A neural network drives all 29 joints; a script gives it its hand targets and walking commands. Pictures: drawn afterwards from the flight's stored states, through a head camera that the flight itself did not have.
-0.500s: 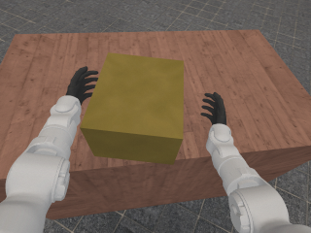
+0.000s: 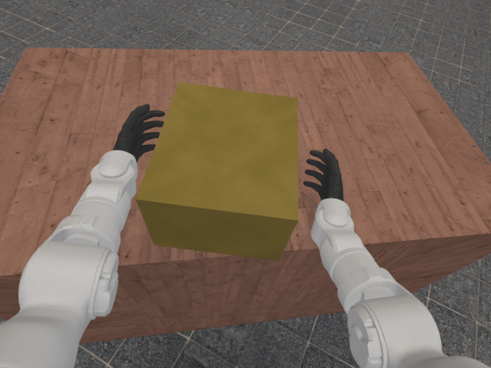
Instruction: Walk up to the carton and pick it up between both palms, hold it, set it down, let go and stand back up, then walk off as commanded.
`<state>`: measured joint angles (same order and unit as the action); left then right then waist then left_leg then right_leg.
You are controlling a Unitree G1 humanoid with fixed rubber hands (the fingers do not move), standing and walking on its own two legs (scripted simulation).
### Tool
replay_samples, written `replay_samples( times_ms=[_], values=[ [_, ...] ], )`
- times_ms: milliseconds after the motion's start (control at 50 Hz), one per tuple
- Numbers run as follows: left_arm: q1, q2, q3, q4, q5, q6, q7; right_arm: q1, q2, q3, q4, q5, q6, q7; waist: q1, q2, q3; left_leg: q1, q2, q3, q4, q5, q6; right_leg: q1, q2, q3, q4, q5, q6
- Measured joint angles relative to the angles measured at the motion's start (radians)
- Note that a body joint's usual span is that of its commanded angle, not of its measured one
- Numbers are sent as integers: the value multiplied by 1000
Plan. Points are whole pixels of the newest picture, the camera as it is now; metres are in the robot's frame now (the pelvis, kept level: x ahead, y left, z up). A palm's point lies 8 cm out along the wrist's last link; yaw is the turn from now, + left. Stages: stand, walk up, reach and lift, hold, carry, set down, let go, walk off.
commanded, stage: reach and lift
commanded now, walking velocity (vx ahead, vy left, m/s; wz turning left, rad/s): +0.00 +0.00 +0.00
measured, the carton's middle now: (227, 169) +0.45 +0.00 +0.02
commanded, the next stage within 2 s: none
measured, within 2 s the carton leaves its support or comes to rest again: leaves its support in 1.62 s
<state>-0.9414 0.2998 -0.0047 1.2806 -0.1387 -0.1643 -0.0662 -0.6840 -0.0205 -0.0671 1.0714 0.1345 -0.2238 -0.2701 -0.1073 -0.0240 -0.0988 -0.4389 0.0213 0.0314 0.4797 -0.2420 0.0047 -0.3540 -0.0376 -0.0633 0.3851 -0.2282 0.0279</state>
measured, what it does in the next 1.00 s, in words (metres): stands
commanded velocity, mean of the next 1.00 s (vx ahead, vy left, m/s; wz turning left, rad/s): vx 0.00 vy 0.00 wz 0.00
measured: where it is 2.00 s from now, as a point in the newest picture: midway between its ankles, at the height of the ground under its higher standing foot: outside the picture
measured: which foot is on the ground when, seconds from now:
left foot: down 0.00-1.00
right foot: down 0.00-1.00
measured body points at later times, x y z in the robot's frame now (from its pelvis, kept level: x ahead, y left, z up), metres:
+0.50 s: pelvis +0.00 +0.00 +0.00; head +0.06 +0.02 +0.45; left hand +0.47 +0.15 +0.07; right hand +0.39 -0.17 +0.03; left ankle -0.01 +0.10 -0.74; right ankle -0.04 -0.14 -0.74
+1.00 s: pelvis +0.00 +0.00 +0.00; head +0.07 +0.03 +0.44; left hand +0.46 +0.15 +0.07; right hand +0.38 -0.17 +0.03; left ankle -0.01 +0.10 -0.74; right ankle -0.04 -0.14 -0.74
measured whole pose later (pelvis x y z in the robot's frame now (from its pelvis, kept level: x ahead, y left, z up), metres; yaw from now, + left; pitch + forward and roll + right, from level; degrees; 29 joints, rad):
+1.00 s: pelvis +0.00 +0.00 +0.00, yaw +0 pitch +11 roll -2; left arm -0.96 0.18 0.33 1.28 0.17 -0.25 -0.09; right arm -0.68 0.09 -0.44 1.10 -0.19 -0.39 -0.21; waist -0.08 -0.03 -0.06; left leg -0.44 0.02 0.03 0.48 -0.24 0.00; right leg -0.34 -0.04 -0.06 0.36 -0.21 0.03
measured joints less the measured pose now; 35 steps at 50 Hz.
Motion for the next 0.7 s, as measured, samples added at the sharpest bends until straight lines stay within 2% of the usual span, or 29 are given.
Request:
replay_samples(
  times_ms=[140,320,560,700],
  values=[
    [-4,-16,30,0,40,-1,0,0,17,-35,1,-51,-15,0,6,0,2,0,0,0,0,0,0,0,0,0,0,0,0],
    [-6,-58,126,0,145,-13,4,0,63,-142,23,-175,-71,5,11,0,6,0,0,0,0,0,0,0,0,0,0,0,0],
    [-14,-90,286,0,288,-33,-28,0,100,-301,24,-304,-123,41,21,-2,17,0,0,0,0,0,0,0,0,0,0,1,0],
    [-16,-107,333,0,311,-51,-36,0,107,-358,25,-326,-144,67,25,-9,24,0,0,0,0,0,0,2,0,0,-5,5,0]
  ],
)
